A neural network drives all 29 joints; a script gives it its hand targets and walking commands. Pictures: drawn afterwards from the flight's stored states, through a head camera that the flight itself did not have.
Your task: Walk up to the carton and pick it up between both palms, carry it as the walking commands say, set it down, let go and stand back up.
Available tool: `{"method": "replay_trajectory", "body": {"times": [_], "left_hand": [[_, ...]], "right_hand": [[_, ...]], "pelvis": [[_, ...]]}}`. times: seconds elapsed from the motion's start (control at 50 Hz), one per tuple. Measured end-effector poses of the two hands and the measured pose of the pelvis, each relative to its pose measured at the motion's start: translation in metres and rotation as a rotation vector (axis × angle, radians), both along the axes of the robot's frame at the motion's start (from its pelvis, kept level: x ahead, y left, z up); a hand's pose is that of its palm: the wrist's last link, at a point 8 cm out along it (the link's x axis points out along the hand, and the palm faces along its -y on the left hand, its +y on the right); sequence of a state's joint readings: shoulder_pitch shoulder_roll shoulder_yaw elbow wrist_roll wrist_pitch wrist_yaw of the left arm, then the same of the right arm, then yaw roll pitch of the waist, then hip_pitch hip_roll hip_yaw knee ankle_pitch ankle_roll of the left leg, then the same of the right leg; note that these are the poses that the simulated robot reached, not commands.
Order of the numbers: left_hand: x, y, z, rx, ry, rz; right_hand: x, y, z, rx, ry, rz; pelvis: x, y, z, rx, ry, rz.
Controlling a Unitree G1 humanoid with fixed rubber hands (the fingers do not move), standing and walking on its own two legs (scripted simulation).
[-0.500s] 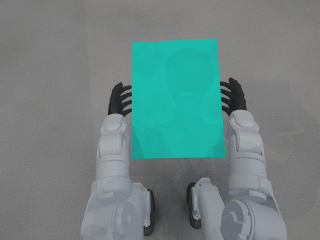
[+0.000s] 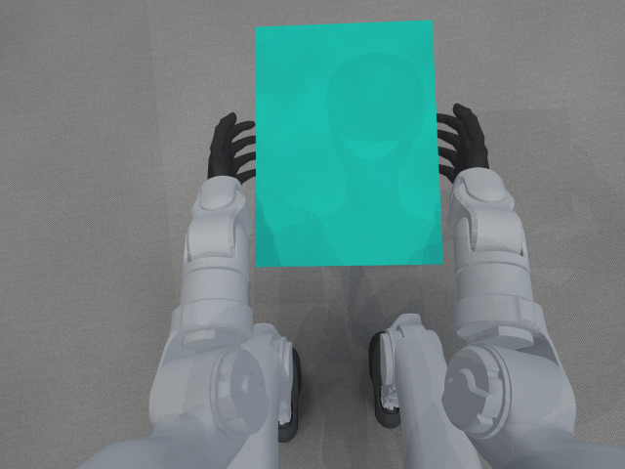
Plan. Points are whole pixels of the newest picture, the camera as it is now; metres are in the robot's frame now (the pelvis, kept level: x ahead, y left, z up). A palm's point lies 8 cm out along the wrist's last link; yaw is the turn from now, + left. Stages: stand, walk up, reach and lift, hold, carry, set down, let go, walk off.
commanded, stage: set down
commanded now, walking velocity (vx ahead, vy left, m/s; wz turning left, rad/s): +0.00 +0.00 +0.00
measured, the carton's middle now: (341, 167) +0.51 -0.03 -0.15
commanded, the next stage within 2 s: none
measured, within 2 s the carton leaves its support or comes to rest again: rests again in 2.00 s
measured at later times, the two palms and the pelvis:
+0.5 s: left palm (247, 181) +0.50 +0.11 -0.16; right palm (446, 176) +0.48 -0.18 -0.16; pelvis -0.01 +0.00 -0.07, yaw +0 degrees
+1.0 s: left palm (259, 183) +0.52 +0.11 -0.25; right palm (431, 177) +0.51 -0.19 -0.25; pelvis -0.01 +0.00 -0.12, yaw +0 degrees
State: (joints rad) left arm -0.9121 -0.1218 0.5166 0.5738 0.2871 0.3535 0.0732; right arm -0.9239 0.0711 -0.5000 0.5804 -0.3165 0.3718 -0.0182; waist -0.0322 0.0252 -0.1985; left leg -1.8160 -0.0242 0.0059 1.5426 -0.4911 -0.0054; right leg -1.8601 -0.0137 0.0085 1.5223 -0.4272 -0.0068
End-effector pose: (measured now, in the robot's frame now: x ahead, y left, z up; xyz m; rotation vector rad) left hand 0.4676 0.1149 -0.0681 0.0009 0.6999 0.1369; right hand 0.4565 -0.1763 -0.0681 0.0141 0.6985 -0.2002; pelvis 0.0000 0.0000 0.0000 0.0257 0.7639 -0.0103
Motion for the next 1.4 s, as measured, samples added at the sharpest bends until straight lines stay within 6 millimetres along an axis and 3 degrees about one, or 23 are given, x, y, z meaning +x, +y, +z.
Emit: {"method": "replay_trajectory", "body": {"times": [0.54, 1.4], "left_hand": [[0.03, -0.007, -0.096, 0.012, -0.004, -0.006], [0.072, -0.008, -0.251, -0.002, 0.008, -0.033]], "right_hand": [[0.031, -0.007, -0.102, -0.016, 0.01, 0.024], [0.076, -0.014, -0.255, -0.018, 0.041, 0.085]], "pelvis": [[-0.012, -0.004, -0.073, 0.011, 0.056, -0.008], [-0.01, 0.0, -0.164, 0.004, -0.034, -0.004]]}}
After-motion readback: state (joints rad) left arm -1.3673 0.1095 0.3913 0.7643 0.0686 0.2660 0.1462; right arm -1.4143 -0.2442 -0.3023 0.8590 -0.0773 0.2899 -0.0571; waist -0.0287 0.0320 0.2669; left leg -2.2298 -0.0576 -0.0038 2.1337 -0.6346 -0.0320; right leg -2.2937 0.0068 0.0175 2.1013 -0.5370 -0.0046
